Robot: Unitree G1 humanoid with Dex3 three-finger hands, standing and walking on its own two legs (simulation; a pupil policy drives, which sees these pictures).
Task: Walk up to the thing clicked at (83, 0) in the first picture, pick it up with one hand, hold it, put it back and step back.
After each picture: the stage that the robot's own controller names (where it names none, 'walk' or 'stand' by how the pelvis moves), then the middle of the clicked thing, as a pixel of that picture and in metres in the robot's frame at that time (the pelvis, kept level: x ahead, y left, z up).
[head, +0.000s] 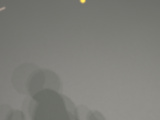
stand; out of the picture +2.39 +0.02 -0.72
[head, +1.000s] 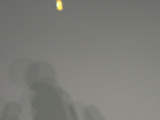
walk; (59, 5) +2.23 +0.27 -0.70
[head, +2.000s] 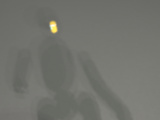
walk; (53, 26) +1.60 +0.29 -0.69
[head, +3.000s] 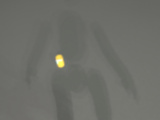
walk; (59, 61) +1.06 +0.31 -0.70
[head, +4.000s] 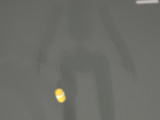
walk; (60, 95) +0.67 +0.30 -0.72
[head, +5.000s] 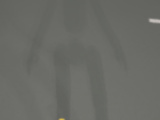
walk; out of the picture +0.41 +0.16 -0.69
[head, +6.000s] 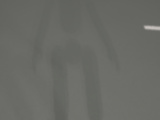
stand; out of the picture +0.34 +0.16 -0.72
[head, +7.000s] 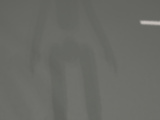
stand; out of the picture +0.36 +0.18 -0.73
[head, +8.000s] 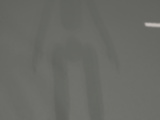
stand; out of the picture +0.34 +0.17 -0.73
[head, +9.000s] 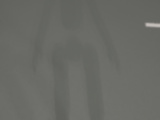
stand; out of the picture +0.34 +0.17 -0.73
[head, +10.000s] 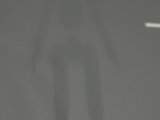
go down; out of the picture +0.33 +0.17 -0.73
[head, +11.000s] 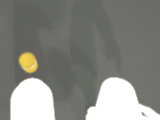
go down; (28, 63) +0.43 +0.21 -0.32
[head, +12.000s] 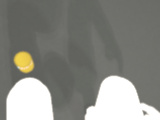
approach; (24, 62) +0.41 +0.22 -0.30
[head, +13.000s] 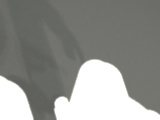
close in; out of the picture +0.40 +0.27 -0.22
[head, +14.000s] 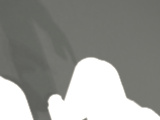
close; out of the picture +0.39 +0.27 -0.22
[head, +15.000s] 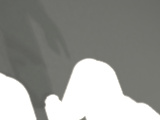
lift; out of the picture +0.37 +0.25 -0.23
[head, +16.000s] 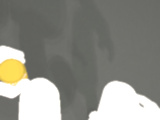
lift; (14, 74) +0.32 +0.24 -0.06
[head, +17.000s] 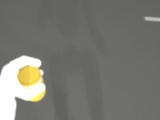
hold; (32, 84) +0.33 +0.18 +0.06
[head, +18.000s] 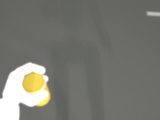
hold; (37, 89) +0.32 +0.17 +0.02
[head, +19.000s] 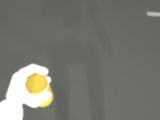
hold; (40, 90) +0.32 +0.16 +0.01
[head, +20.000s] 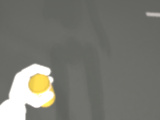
crouch; (42, 90) +0.32 +0.16 +0.01
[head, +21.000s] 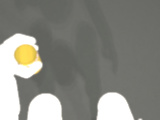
crouch; (29, 60) +0.41 +0.18 -0.07
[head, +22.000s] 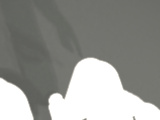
lower; out of the picture +0.39 +0.29 -0.23
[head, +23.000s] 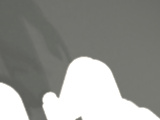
lower; out of the picture +0.41 +0.29 -0.23
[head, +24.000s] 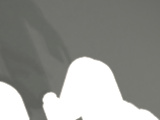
lower; out of the picture +0.41 +0.29 -0.23
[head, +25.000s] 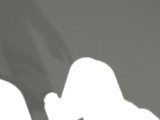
lower; out of the picture +0.40 +0.29 -0.22
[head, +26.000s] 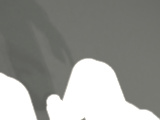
loosen; out of the picture +0.38 +0.25 -0.22
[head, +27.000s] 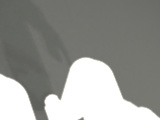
withdraw; out of the picture +0.38 +0.25 -0.22
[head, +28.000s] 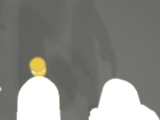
walk; (38, 68) +0.41 +0.20 -0.31
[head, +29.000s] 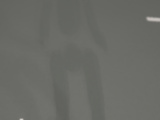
stand; out of the picture +0.32 +0.12 -0.66
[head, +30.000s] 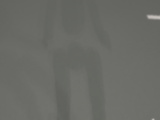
stand; out of the picture +0.35 +0.15 -0.67
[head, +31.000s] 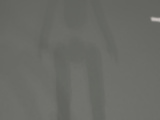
stand; out of the picture +0.34 +0.14 -0.69
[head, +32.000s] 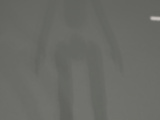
walk; out of the picture +0.37 +0.13 -0.72
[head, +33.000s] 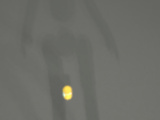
walk; (67, 92) +0.57 +0.11 -0.70
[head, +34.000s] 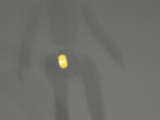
walk; (62, 61) +0.91 +0.23 -0.69
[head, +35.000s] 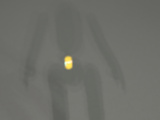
stand; (68, 62) +1.00 +0.15 -0.71
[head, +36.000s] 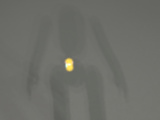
stand; (69, 64) +1.02 +0.16 -0.72
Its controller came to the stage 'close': yes
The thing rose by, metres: 0.72
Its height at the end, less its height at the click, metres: +0.00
